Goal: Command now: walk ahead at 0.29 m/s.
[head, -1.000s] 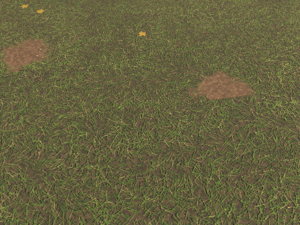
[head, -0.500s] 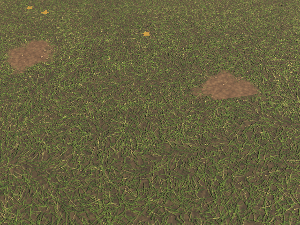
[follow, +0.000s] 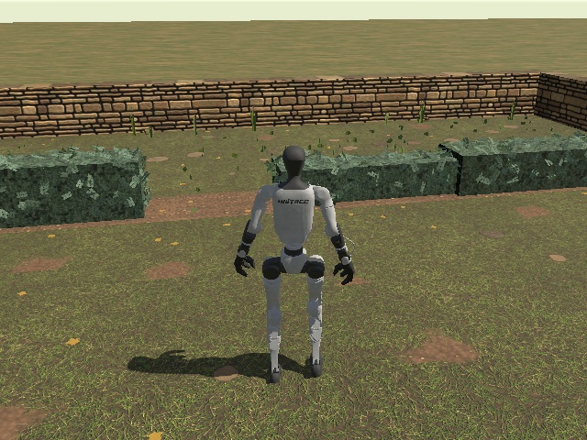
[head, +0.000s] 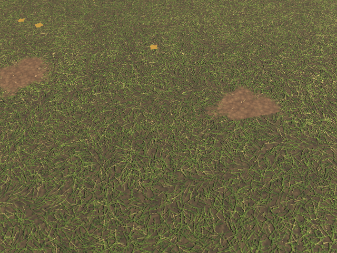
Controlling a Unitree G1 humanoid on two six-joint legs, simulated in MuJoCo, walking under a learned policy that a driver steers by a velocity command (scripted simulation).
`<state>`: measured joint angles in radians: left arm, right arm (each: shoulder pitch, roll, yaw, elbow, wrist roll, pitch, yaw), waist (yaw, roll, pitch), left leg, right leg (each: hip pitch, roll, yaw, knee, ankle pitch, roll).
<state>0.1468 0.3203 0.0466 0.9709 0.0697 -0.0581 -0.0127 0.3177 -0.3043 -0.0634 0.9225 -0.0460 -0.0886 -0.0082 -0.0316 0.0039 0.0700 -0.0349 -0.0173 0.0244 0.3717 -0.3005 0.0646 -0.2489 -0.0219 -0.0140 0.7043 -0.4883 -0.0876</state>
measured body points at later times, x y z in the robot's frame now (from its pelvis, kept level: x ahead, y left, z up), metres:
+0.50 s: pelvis +0.22 -0.03 -0.02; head +0.23 -0.02 +0.43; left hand +0.11 +0.17 -0.17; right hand +0.42 -0.23 -0.13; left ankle +0.32 +0.10 -0.71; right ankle +0.06 -0.13 -0.74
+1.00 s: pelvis +0.53 -0.01 -0.15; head +0.53 +0.00 +0.30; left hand +0.62 +0.26 -0.25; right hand +0.57 -0.25 -0.29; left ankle +0.32 +0.09 -0.71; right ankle +0.64 -0.09 -0.90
